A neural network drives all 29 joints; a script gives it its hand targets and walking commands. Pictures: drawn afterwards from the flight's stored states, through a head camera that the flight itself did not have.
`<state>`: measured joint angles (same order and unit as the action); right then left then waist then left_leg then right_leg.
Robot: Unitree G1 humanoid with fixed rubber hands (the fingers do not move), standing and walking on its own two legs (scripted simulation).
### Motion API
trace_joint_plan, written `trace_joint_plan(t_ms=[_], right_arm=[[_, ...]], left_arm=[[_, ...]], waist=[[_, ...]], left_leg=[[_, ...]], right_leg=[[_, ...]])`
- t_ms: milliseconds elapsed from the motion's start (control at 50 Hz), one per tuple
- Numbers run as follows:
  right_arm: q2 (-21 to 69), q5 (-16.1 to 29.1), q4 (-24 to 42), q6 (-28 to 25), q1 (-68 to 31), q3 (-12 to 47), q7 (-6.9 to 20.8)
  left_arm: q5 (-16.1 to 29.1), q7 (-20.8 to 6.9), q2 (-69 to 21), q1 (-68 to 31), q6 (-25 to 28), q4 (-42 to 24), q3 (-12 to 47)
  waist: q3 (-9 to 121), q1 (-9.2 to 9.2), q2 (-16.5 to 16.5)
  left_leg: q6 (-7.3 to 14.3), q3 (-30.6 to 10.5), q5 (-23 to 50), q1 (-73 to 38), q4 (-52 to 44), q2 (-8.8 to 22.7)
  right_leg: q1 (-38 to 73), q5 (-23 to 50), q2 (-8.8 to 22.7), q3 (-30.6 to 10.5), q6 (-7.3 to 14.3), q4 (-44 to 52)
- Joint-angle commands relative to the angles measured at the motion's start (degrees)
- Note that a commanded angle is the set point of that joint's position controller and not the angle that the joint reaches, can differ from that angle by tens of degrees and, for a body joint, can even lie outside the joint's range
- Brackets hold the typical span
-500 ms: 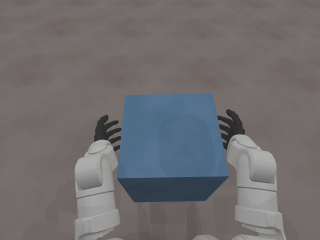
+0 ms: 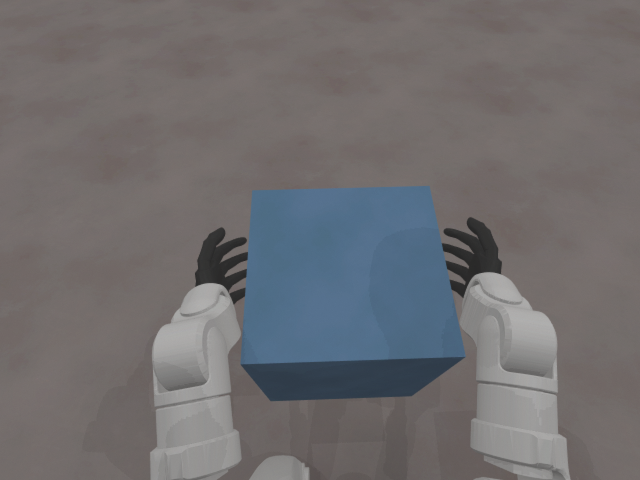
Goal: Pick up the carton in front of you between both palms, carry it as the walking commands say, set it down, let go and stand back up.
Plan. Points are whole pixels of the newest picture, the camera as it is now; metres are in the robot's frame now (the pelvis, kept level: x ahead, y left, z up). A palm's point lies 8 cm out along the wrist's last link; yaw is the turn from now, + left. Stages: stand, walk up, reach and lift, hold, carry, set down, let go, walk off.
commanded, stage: carry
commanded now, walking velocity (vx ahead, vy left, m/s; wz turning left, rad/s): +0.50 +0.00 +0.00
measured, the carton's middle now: (341, 305) +0.33 +0.02 +0.00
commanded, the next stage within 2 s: none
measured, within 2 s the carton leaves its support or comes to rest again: neither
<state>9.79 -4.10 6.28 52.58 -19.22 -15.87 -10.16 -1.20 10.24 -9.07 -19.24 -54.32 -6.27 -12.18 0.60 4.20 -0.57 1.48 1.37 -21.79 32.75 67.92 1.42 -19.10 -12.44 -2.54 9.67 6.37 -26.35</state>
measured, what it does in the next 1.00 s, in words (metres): walks ahead: left foot, then right foot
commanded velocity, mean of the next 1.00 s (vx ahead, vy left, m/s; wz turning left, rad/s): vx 0.50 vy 0.00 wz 0.00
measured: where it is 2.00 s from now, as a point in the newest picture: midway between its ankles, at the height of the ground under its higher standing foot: (346, 184)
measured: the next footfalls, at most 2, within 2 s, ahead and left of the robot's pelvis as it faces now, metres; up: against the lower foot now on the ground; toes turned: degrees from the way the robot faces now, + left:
left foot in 0.26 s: +0.34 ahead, +0.14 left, +0.00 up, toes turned +8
right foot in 0.68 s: +0.66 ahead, -0.11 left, +0.00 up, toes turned -13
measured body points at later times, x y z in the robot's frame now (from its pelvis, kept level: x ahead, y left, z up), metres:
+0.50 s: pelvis +0.35 +0.05 +0.01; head +0.35 +0.06 +0.47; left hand +0.61 +0.18 +0.08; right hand +0.58 -0.13 +0.09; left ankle +0.31 +0.13 -0.74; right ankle +0.38 -0.10 -0.68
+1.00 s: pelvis +0.67 -0.01 +0.02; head +0.66 -0.02 +0.47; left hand +0.91 +0.14 +0.09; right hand +0.91 -0.16 +0.09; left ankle +0.77 +0.14 -0.69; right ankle +0.62 -0.10 -0.74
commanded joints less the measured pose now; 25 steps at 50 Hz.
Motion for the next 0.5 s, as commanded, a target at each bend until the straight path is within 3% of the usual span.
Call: trace_joint_plan(t_ms=[0,80,160,200,220,240,260,280,300,320,340,360,380,420,480], right_arm=[[39.7,7.6,3.0,-0.4,-27.8,34.8,0.2],[39.3,8.9,5.8,0.9,-21.6,37.3,0.0],[39.3,11.2,12.1,4.0,-15.2,40.2,0.5],[39.5,12.0,14.8,5.5,-10.7,41.0,0.8],[39.8,12.2,15.7,6.3,-8.2,41.2,1.0],[39.6,12.0,16.4,7.0,-5.8,40.7,1.2],[39.3,11.6,17.3,7.5,-5.4,41.0,1.1],[40.9,12.1,17.9,8.0,-3.5,41.2,1.5],[42.2,13.1,20.3,8.3,-3.5,42.1,2.1],[43.5,13.7,21.8,8.4,-3.4,42.9,2.8],[44.7,14.4,23.8,8.2,-4.2,44.0,3.5],[45.7,15.0,26.0,8.1,-4.9,45.1,4.2],[46.1,15.7,27.6,8.0,-4.2,45.9,4.8],[44.9,16.4,29.4,8.1,-1.1,46.6,5.6],[39.2,15.7,30.4,8.9,3.0,46.4,5.5]], left_arm=[[11.2,-1.3,-43.0,-33.5,2.2,-7.5,38.2],[9.2,-0.9,-40.4,-22.9,0.8,-7.8,36.6],[7.6,-0.8,-39.3,-12.2,-2.2,-11.5,35.4],[7.6,-1.0,-38.7,-8.1,-3.8,-14.6,35.6],[7.7,-1.1,-38.3,-6.9,-4.5,-16.4,36.0],[7.9,-1.3,-37.7,-7.0,-5.3,-18.1,36.2],[9.2,-1.7,-37.9,-6.2,-6.2,-20.7,37.3],[9.9,-2.2,-38.9,-6.1,-6.7,-22.4,38.4],[10.4,-2.6,-40.6,-5.8,-6.9,-23.5,39.4],[10.8,-3.2,-42.3,-5.1,-6.9,-24.3,39.7],[10.8,-3.6,-44.0,-5.0,-6.7,-25.3,40.3],[10.8,-4.0,-45.5,-3.9,-6.5,-25.9,40.7],[10.8,-4.2,-46.6,-2.7,-6.4,-26.9,41.3],[10.1,-4.2,-46.5,0.8,-6.2,-28.2,42.0],[9.1,-3.2,-41.7,4.3,-7.0,-29.8,42.2]], waist=[[20.9,-2.75,-3.9],[18.8,-1.98,-7.1],[17.0,-2.42,-8.5],[19.2,-3.51,-8.0],[21.9,-4.37,-7.2],[25.0,-5.90,-1.5],[29.6,-5.59,13.2],[25.6,-5.64,15.1],[23.4,-5.97,10.0],[22.6,-5.86,4.6],[20.5,-5.35,1.9],[19.6,-4.97,3.0],[19.1,-4.94,5.2],[17.6,-4.85,8.5],[14.1,-4.76,9.6]], left_leg=[[-1.3,1.3,2.5,2.6,-15.1,2.5],[-2.2,6.4,14.6,0.2,-31.5,0.8],[-1.4,10.3,20.1,-4.5,-41.7,-1.2],[-0.5,14.2,21.3,-16.8,-46.4,-3.4],[0.2,13.4,19.4,-27.6,-45.7,-2.1],[2.1,2.0,17.4,-39.4,-45.9,6.3],[11.7,-24.5,16.8,-52.2,-48.1,21.2],[14.7,-29.6,22.9,-52.5,-52.0,23.8],[14.3,-24.4,29.5,-49.9,-51.0,23.2],[12.3,-19.7,32.6,-47.0,-50.6,22.0],[9.5,-15.3,29.9,-42.1,-52.1,20.4],[6.9,-11.3,23.8,-38.3,-54.5,18.8],[6.0,-7.9,22.0,-36.3,-55.9,17.4],[6.0,-3.4,22.3,-34.8,-57.4,15.6],[5.0,2.3,26.3,-34.1,-57.4,12.9]], right_leg=[[18.4,18.6,17.0,-17.6,6.2,11.2],[22.4,29.7,13.9,-9.7,2.4,10.7],[27.4,40.1,13.2,-5.9,-0.2,8.2],[24.9,45.1,12.1,-1.5,-2.4,-1.3],[18.7,40.1,11.6,0.5,-4.0,-8.1],[8.1,23.6,10.6,0.4,-6.0,-20.2],[-9.5,5.4,4.4,-1.6,-7.6,-36.1],[-21.0,-15.2,1.5,-5.4,-7.0,-44.5],[-23.4,-15.6,4.9,-8.7,-5.8,-47.6],[-23.1,-13.2,6.9,-10.1,-5.5,-46.2],[-21.3,-10.0,8.6,-10.6,-5.4,-41.2],[-18.4,-7.7,9.5,-10.2,-5.5,-35.3],[-16.1,-6.1,8.7,-8.2,-5.9,-31.4],[-15.0,-4.1,7.9,-5.3,-6.8,-25.2],[-14.3,1.9,7.1,-1.6,-7.4,-13.3]])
